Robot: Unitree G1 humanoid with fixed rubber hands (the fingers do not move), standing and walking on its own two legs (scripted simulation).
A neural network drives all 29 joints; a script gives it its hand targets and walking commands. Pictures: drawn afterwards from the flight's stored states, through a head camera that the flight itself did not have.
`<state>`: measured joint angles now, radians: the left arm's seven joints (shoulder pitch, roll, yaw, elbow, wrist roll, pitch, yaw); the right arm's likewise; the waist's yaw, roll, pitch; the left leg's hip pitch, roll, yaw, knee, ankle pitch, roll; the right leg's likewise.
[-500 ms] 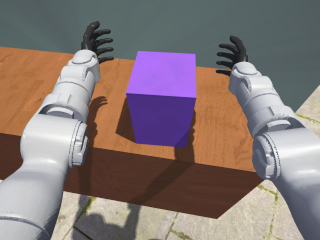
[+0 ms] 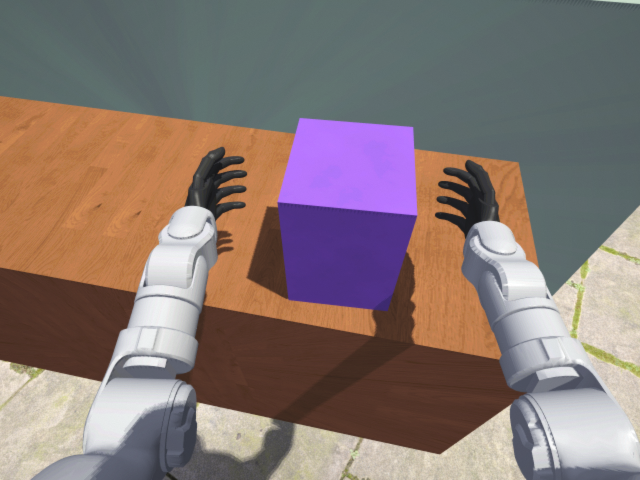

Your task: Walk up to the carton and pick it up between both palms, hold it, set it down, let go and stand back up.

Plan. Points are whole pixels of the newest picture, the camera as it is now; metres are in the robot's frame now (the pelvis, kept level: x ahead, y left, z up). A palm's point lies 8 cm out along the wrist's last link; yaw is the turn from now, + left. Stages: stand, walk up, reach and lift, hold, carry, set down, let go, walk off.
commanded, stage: let go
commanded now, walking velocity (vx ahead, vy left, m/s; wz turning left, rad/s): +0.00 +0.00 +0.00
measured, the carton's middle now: (346, 220) +0.47 +0.00 +0.02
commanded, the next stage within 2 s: stand in 0.84 s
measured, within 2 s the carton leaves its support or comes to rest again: neither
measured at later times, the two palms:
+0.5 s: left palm (205, 263) +0.35 +0.18 +0.08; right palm (500, 285) +0.33 -0.19 +0.07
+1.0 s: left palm (188, 392) +0.23 +0.21 -0.06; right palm (503, 384) +0.24 -0.20 -0.03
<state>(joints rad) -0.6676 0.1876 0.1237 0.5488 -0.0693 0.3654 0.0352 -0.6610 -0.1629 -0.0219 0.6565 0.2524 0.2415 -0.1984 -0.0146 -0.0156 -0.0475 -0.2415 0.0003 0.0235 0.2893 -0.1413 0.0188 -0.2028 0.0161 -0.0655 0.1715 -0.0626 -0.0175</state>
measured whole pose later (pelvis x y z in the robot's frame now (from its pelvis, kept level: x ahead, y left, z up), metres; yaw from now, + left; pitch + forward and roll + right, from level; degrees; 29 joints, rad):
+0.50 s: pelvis -0.01 -0.01 +0.00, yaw -1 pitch +0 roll +0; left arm -0.46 0.17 0.11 0.54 -0.08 0.23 0.01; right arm -0.40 -0.12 -0.02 0.57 0.21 0.12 -0.17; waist 0.01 -0.02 -0.01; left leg -0.15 0.02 0.04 0.29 -0.14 0.01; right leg -0.14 0.03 -0.05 0.23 -0.09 -0.03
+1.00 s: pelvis +0.03 +0.00 -0.01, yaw -2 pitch +4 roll -1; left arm 0.16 0.19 -0.03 0.61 0.08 -0.08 -0.03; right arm 0.12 -0.16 0.02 0.55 -0.06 -0.14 0.03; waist -0.01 0.02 -0.18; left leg -0.20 0.01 0.06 0.39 -0.26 0.02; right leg -0.20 0.02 -0.03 0.33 -0.19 -0.01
